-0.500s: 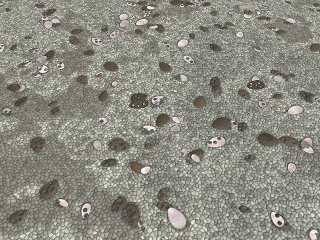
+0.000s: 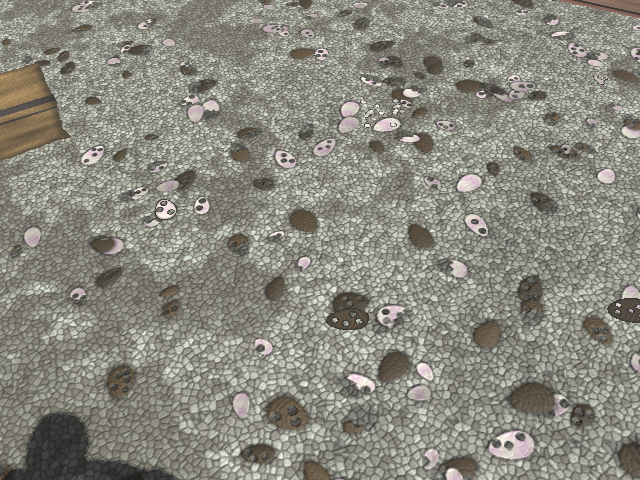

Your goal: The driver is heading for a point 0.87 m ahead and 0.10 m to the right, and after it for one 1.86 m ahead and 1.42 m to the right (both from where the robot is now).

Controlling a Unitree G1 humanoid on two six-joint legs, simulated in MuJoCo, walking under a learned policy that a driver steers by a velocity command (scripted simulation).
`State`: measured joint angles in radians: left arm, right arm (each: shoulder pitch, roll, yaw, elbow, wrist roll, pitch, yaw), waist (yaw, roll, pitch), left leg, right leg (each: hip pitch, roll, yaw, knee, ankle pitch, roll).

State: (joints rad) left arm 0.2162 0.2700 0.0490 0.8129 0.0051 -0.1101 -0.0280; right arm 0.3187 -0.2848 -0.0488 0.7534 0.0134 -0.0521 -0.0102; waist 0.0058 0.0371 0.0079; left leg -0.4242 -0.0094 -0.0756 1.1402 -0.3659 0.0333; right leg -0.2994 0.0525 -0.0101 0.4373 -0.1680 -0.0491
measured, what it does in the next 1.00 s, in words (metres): walks ahead, turning right: left foot, then right foot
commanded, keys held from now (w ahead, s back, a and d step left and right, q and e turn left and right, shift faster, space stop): w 0.42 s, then w+e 0.58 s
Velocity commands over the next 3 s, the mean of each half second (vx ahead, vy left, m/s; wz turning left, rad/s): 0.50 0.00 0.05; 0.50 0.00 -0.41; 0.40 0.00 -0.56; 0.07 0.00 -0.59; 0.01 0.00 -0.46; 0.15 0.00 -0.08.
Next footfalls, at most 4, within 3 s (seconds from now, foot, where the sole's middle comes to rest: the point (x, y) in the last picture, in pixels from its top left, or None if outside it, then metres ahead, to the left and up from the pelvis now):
0.36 left None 0.37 0.15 -0.78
0.92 right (398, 410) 0.64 -0.11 -0.78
1.38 left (353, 286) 0.98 -0.03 -0.78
1.84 right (440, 345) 0.80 -0.22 -0.78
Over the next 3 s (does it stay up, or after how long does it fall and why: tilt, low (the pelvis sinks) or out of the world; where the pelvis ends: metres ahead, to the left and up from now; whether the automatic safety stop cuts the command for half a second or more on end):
stays up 0.89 -0.15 -0.01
